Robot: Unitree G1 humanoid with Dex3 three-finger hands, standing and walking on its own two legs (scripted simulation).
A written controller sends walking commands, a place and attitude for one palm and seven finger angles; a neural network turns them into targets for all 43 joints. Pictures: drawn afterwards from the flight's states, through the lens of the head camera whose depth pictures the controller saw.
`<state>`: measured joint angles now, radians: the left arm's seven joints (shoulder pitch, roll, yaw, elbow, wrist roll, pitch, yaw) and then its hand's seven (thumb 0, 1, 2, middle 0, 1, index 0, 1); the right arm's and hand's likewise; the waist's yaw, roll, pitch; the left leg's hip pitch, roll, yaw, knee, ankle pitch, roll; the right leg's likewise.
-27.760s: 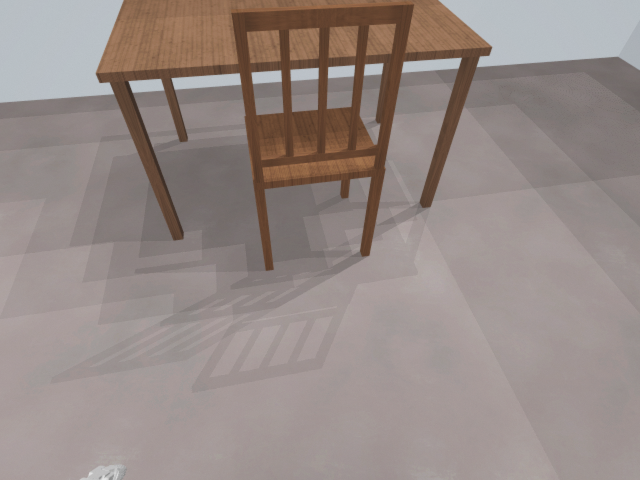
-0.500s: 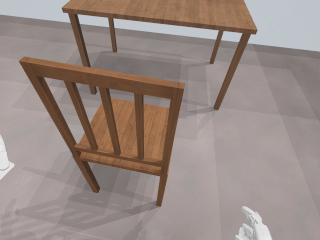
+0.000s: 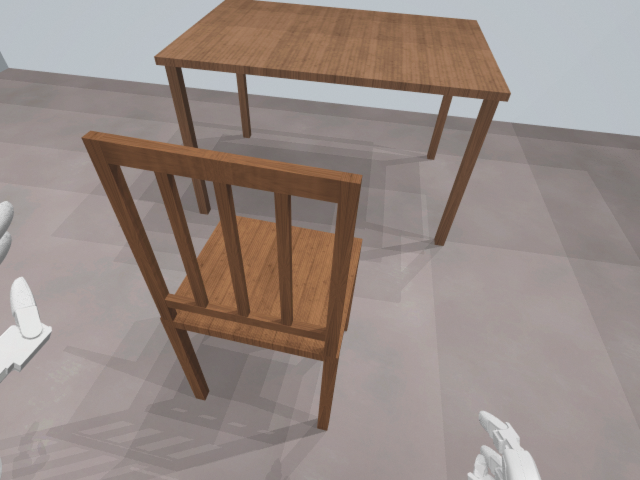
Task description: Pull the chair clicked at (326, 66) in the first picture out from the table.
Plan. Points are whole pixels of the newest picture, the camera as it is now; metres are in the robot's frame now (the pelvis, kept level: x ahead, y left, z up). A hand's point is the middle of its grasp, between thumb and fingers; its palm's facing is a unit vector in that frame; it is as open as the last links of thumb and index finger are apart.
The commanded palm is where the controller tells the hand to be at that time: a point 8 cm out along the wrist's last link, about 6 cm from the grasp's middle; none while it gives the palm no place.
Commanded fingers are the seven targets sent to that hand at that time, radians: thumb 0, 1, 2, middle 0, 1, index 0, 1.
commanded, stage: stop stepping back and stand still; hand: left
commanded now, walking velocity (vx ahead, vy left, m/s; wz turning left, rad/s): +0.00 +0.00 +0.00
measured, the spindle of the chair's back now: (234, 257) +0.49 +0.19 -0.05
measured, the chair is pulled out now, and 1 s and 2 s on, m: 0.64 0.64 0.64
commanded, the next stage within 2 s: let the arm hang, fingers relaxed in 2.00 s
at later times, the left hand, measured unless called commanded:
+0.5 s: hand (5, 372) +0.15 +0.27 +0.18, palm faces +0.47 -0.77 -0.43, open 7.4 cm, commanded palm +0.10 +0.31 +0.18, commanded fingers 0.00 0.90 0.90 -0.20 -0.30 -0.20 -0.30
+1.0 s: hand out of the picture +0.06 +0.30 +0.17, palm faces +0.51 -0.75 -0.42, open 7.4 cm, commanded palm +0.01 +0.33 +0.18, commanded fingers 0.00 0.90 0.90 -0.20 -0.30 -0.20 -0.30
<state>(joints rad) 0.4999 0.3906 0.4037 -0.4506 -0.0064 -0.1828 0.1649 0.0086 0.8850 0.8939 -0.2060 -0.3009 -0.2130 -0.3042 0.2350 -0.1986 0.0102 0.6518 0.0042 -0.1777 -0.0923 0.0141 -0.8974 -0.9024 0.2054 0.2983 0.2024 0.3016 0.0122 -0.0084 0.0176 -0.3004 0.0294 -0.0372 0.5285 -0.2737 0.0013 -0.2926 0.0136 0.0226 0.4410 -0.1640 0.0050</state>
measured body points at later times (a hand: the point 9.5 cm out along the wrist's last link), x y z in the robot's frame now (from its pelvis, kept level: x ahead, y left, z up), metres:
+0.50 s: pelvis -0.05 +0.01 -0.02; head -0.07 +0.02 +0.43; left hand +0.12 +0.31 +0.20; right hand +0.10 -0.24 -0.10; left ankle +0.08 +0.13 -0.73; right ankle +0.10 -0.13 -0.73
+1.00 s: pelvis -0.13 +0.03 +0.00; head -0.15 +0.03 +0.45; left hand +0.03 +0.34 +0.20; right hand +0.04 -0.22 -0.07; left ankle -0.12 +0.15 -0.74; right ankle -0.06 -0.08 -0.73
